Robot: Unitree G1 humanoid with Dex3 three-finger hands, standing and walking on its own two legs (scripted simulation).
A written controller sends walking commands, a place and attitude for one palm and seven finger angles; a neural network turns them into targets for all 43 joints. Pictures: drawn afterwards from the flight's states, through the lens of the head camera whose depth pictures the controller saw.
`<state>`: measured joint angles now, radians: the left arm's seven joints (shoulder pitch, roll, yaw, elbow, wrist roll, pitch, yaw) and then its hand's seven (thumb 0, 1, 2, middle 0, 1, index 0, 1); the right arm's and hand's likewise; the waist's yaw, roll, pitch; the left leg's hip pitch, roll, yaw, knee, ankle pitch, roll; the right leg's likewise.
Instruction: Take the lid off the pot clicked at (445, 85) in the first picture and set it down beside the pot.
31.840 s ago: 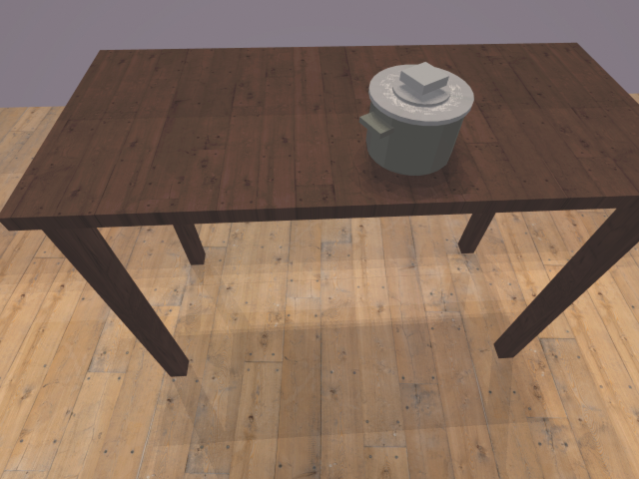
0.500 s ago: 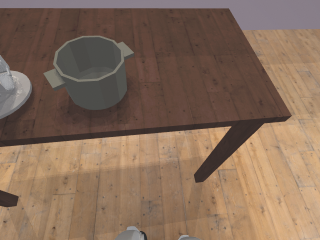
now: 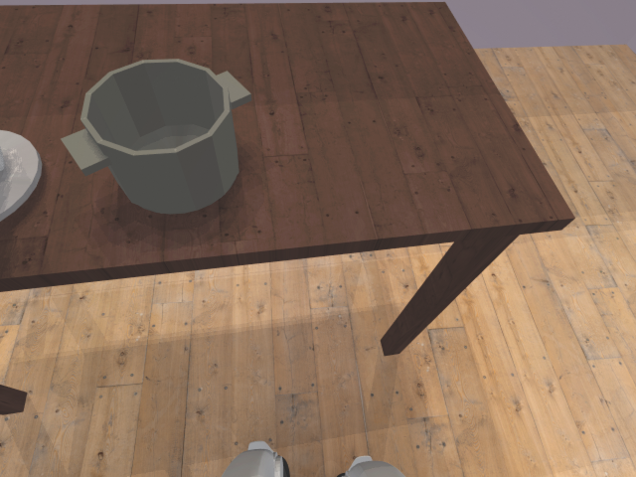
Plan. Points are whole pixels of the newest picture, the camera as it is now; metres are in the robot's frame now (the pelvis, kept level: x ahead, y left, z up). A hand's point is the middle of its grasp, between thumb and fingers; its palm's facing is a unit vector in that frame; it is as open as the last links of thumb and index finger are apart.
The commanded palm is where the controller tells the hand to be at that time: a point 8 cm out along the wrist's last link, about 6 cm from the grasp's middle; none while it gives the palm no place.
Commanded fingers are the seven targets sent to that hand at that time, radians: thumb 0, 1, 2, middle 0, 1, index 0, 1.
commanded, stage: open the fingers wide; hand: left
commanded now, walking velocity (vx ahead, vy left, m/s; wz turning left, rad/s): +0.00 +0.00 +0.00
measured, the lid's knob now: out of the picture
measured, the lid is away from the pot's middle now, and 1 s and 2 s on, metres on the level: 0.24 0.24 0.24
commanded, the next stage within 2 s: raise the empty hand in 1.06 s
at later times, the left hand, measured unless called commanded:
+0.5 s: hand out of the picture +0.43 +0.37 +0.12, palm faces -0.41 -0.14 -0.90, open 6.8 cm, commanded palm +0.46 +0.37 +0.17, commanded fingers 0.00 0.16 0.79 -0.45 -0.89 -0.56 -0.93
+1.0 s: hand out of the picture +0.44 +0.36 +0.12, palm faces -0.41 -0.14 -0.90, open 10.8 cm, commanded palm +0.46 +0.37 +0.17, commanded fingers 0.00 -0.05 0.73 -0.38 -0.79 -0.38 -0.79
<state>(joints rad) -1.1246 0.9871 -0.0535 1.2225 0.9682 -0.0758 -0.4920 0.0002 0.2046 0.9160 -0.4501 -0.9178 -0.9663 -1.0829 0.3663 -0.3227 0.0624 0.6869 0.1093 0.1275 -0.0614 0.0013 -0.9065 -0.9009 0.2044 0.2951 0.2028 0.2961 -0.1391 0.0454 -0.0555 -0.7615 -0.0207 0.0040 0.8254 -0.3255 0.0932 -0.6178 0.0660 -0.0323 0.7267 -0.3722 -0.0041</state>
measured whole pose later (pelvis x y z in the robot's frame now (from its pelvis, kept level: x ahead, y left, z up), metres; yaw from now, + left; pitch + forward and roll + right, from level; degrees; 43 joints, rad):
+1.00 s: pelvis +0.01 +0.00 +0.01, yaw +0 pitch +13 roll -4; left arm -0.93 0.92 0.04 1.07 0.96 -0.17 -0.40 0.00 -0.02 0.72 -0.40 -0.82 -0.41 -0.82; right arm 0.31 -0.30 0.04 0.66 0.10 0.23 -0.05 0.00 -0.91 -0.90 0.20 0.30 0.20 0.30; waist -0.10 0.03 -0.05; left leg -0.67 -0.03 0.01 0.73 -0.29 0.09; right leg -0.53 0.06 -0.02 0.65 -0.35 -0.01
